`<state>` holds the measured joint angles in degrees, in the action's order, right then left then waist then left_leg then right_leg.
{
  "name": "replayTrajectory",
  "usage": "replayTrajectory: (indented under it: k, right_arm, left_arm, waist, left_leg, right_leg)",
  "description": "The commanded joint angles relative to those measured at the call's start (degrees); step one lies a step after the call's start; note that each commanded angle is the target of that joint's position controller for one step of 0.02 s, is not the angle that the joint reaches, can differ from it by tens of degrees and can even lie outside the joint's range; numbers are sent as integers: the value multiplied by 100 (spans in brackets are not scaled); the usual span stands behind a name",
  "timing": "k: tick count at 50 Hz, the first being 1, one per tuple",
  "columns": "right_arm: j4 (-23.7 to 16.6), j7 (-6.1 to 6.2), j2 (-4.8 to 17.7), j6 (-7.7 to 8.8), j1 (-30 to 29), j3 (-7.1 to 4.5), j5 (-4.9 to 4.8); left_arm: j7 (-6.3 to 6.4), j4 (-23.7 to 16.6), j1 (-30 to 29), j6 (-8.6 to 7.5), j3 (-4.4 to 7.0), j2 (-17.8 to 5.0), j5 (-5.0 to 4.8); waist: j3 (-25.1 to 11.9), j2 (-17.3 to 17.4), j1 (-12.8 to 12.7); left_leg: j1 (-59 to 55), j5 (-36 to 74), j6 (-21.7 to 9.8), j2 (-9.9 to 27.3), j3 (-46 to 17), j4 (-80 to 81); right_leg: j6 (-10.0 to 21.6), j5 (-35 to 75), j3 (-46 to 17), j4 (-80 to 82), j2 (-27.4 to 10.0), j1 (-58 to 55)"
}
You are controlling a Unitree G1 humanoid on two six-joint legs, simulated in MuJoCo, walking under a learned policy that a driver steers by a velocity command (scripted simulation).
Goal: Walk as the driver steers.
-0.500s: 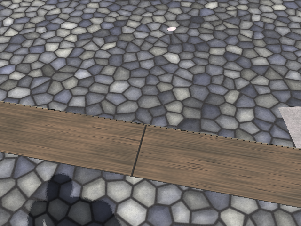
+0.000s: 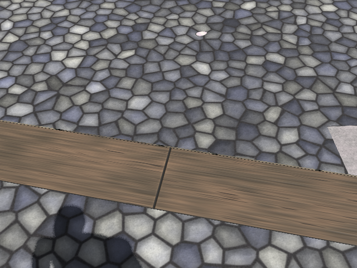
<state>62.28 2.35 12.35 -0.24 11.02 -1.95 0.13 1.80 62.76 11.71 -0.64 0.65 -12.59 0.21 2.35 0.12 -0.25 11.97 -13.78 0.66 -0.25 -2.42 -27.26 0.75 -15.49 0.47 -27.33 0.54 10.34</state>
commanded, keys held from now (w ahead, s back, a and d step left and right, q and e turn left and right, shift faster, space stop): no key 0.36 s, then w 0.64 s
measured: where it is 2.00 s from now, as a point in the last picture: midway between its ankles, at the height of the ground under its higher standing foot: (185, 259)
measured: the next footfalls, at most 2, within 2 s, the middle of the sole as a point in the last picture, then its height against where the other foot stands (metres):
right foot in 1.12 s outside the picture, level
left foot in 1.56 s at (155, 234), level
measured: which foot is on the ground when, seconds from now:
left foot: down 0.00-1.00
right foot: down 0.00-0.64, up 0.66-1.00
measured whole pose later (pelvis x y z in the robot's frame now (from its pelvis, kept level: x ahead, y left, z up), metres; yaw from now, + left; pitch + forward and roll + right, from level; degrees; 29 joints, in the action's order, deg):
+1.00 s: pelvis +0.20 +0.04 +0.00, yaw +0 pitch +2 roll +0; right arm 62.4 1.0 10.3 5.1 28.5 -0.9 -0.3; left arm -1.8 50.7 0.2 -5.0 2.1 -13.9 -1.6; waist 0.5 -2.0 5.2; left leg -7.2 -18.2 -1.9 -1.7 2.2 -8.7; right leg 1.9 0.8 1.8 -36.2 -4.2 38.2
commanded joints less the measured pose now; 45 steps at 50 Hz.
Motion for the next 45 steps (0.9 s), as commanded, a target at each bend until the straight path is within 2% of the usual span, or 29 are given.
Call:
replayTrajectory:
  k: [1,18,19,20,21,22,23,24,25,26,27,28,29,30,31,32,33,34,35,36,37,38,39,40,42,45]
  right_arm:
    - [-104,20,579,39,139,-78,-2]
    - [69,44,467,38,383,-13,-12]
    - [131,46,389,33,497,7,-10]
    - [147,55,390,27,521,-1,-38]
    - [110,62,434,39,489,-21,-62]
    - [22,55,441,84,361,-25,-60]
    - [-91,25,333,170,202,-1,-67]
    - [-179,-22,231,266,98,23,-84]
    - [-232,-71,285,348,20,3,-114]
    - [-273,-113,320,410,-10,-20,-143]
    - [-312,-147,312,465,15,-23,-179]
    - [-324,-172,335,517,54,-34,-202]
    - [-257,-183,328,560,222,-58,-210]
    - [-59,-188,293,582,613,-93,-189]
    - [167,-191,318,562,1082,-146,-152]
    - [308,-191,411,538,1616,-202,-133]
    - [372,-150,866,527,2361,-304,-130]
    - [381,-229,1279,601,2705,-338,-69]
    - [258,-249,959,695,2149,-225,-44]
    - [83,-274,692,753,1684,-144,-52]
    - [-46,-318,644,764,1365,-98,-50]
    - [-122,-340,597,746,1212,-67,-44]
    - [-123,-334,428,701,1280,-12,-22]
    - [-91,-307,401,668,1454,7,0]
    - [-73,-226,524,618,1680,-1,15]
    - [-176,-127,712,574,1700,-23,17]
  left_arm:
    - [18,-140,195,-38,87,-590,-2]
    - [23,-133,540,-42,64,-456,-13]
    - [29,-76,656,-35,54,-407,-12]
    - [47,-66,700,-15,93,-502,-49]
    - [65,-99,714,-4,154,-678,-94]
    - [71,-132,810,-20,196,-791,-121]
    - [65,-124,1016,-67,255,-952,-146]
    - [57,-127,1106,-122,330,-1126,-160]
    - [54,-176,1068,-179,350,-1112,-137]
    - [38,-244,983,-233,346,-1047,-102]
    - [15,-326,854,-279,345,-1012,-125]
    - [-1,-412,690,-298,344,-973,-184]
    - [-14,-487,486,-289,346,-976,-235]
    - [-29,-532,369,-255,356,-1009,-275]
    - [-42,-555,421,-233,354,-993,-265]
    - [-58,-623,313,-260,298,-821,-236]
    - [-109,-744,220,-319,175,-373,-109]
    - [-97,-936,232,-424,173,-248,-205]
    - [-110,-988,84,-508,213,-486,-318]
    - [-161,-1004,-6,-574,224,-567,-345]
    - [-175,-946,21,-606,250,-591,-278]
    - [-178,-948,-34,-624,306,-702,-197]
    - [-210,-940,-67,-610,337,-719,-161]
    - [-241,-934,-85,-580,329,-616,-151]
    - [-267,-1068,-408,-518,290,-443,-129]
    - [-290,-1443,-1319,-508,185,-257,-145]
  waist:
    - [-39,0,6]
    - [21,-9,17]
    - [-116,-45,18]
    - [-24,-134,-1]
    - [153,-295,-30]
    - [380,-461,-102]
    - [503,-784,-191]
    - [600,-1047,-224]
    - [714,-975,-205]
    - [745,-886,-158]
    - [731,-842,-80]
    - [675,-753,15]
    - [557,-688,172]
    - [385,-606,355]
    - [233,-489,469]
    - [88,-107,667]
    - [-262,1304,846]
    - [-288,1979,803]
    - [218,1059,535]
    - [469,636,382]
    - [461,432,255]
    - [470,373,181]
    - [396,424,172]
    - [323,520,187]
    - [329,455,241]
    - [503,385,394]
  left_leg:
    - [-84,717,-145,136,-91,388]
    - [-18,693,-116,126,-51,374]
    - [-73,177,-120,49,41,355]
    - [81,-636,-154,-107,201,170]
    - [397,-1481,-208,-237,338,-107]
    - [837,-1844,-263,-254,384,-421]
    - [1243,-1640,-282,-247,494,-949]
    - [1418,-1221,-306,-81,486,-1564]
    - [1655,-1154,-375,129,325,-1998]
    - [1884,-1400,-444,265,210,-2301]
    - [1969,-1575,-518,392,135,-2153]
    - [1720,-1521,-569,438,160,-1605]
    - [1029,-1176,-585,316,373,-838]
    - [55,-405,-523,35,712,-171]
    - [-723,-3,-402,-189,831,-2]
    - [-1391,-128,-448,76,339,200]
    - [-2053,-612,-826,1320,-1510,984]
    - [-2235,-1687,-1657,2287,-3763,1835]
    - [-1866,-2165,-1732,2400,-3793,1845]
    - [-1688,-1988,-1506,2135,-3089,1821]
    - [-1534,-1325,-1294,1843,-2420,1862]
    - [-1425,-510,-1133,1650,-1883,1894]
    - [-1331,210,-1003,1429,-1382,1912]
    - [-1296,814,-978,1301,-1046,1913]
    - [-1256,1584,-1045,1208,-671,1953]
    - [-834,1676,-1040,1070,-304,2156]
  right_leg:
    - [104,509,-212,567,-218,255]
    - [134,559,-217,574,-198,283]
    - [154,-51,-195,640,-162,231]
    - [241,-1038,-244,696,-138,302]
    - [407,-2082,-472,810,-257,441]
    - [620,-2881,-929,1076,-569,517]
    - [905,-3405,-1665,1461,-1090,400]
    - [1227,-3548,-2457,1813,-1671,422]
    - [1413,-3348,-2849,1988,-1975,469]
    - [1446,-3048,-2916,2008,-2064,380]
    - [1364,-2698,-2768,1945,-2043,268]
    - [1174,-2279,-2371,1848,-1861,262]
    - [962,-1874,-1805,1677,-1528,500]
    - [829,-1574,-1287,1374,-1181,907]
    - [752,-1346,-980,953,-914,1260]
    - [593,-836,-618,100,-638,1714]
    - [219,-819,151,-2073,-99,2439]
    - [200,-1686,-68,-3417,302,3541]
    - [322,-1419,-494,-4254,-162,4054]
    - [439,-714,-578,-4411,-415,4302]
    - [459,-194,-473,-4252,-585,4192]
    - [430,189,-426,-3897,-708,4040]
    - [378,416,-328,-3644,-771,3769]
    - [302,580,-198,-3464,-758,3607]
    - [138,856,-23,-2995,-720,3616]
    - [22,1479,180,-1592,-532,3199]
Velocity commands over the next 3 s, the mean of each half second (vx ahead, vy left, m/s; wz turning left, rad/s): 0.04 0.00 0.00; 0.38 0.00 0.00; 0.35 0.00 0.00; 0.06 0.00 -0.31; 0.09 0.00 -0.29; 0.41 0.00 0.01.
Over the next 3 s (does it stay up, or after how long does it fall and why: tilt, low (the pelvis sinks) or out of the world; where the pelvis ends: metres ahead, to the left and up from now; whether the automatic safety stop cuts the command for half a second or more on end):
stays up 0.74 -0.16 0.00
